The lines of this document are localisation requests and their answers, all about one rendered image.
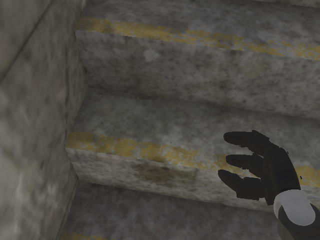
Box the robot right forearm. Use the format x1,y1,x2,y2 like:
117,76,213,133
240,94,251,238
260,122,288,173
273,189,320,240

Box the robot right hand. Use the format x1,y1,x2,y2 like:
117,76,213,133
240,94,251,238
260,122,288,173
218,130,302,206

